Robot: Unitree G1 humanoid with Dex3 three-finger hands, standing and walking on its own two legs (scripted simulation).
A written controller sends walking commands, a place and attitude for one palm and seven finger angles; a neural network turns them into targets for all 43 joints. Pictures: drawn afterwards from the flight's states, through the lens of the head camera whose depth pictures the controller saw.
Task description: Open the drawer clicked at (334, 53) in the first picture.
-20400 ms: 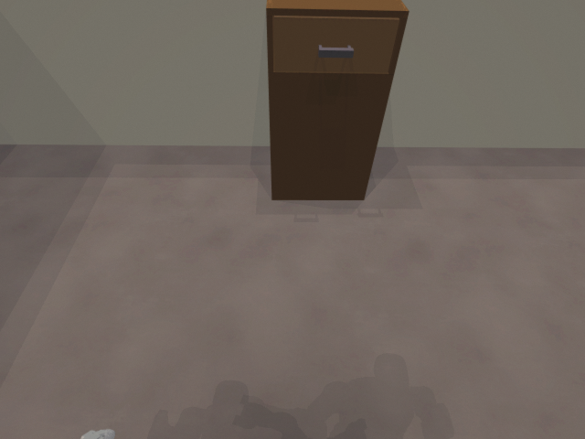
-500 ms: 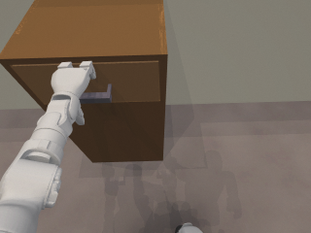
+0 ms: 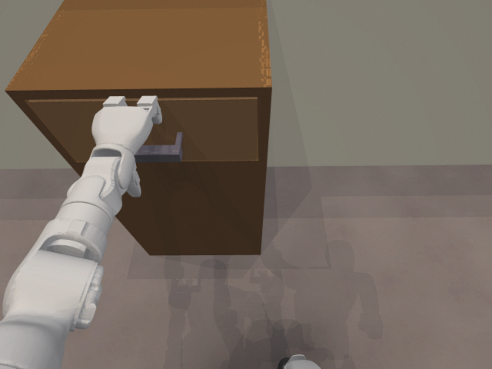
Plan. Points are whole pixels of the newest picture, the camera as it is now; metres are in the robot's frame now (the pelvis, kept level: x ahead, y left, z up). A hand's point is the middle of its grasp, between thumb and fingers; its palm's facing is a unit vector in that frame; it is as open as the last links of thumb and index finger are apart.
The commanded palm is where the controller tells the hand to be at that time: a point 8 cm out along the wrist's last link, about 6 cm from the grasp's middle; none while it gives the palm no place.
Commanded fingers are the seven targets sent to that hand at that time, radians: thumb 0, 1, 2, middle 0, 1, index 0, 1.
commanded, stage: re-aim the fingers above the handle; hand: left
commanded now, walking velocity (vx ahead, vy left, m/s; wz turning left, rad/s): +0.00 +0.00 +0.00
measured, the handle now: (153, 145) +0.53 +0.18 +0.00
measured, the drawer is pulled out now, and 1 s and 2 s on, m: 0.00 0.00 0.00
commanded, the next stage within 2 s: lower the fingers behind the handle in 0.76 s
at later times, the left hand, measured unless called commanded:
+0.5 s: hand (134, 144) +0.48 +0.19 +0.06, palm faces -0.02 +0.01 -1.00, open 13.6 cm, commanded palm +0.47 +0.20 +0.12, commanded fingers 0.00 -0.50 0.30 -0.30 -1.20 -0.30 -1.20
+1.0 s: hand (134, 147) +0.48 +0.19 +0.05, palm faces -0.04 +0.01 -1.00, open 13.7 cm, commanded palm +0.46 +0.20 +0.10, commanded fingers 0.00 -0.50 0.30 -0.30 -1.20 -0.30 -1.20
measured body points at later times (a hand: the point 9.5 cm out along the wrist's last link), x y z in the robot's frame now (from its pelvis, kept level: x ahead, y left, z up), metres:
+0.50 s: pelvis +0.00 +0.00 +0.00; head +0.09 -0.02 +0.44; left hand +0.48 +0.19 +0.11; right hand +0.04 -0.27 -0.14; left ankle -0.05 +0.12 -0.72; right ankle +0.03 -0.13 -0.72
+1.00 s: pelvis +0.00 +0.00 +0.00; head +0.09 -0.02 +0.44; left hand +0.48 +0.19 +0.10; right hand +0.04 -0.27 -0.14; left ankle -0.05 +0.12 -0.72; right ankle +0.03 -0.13 -0.72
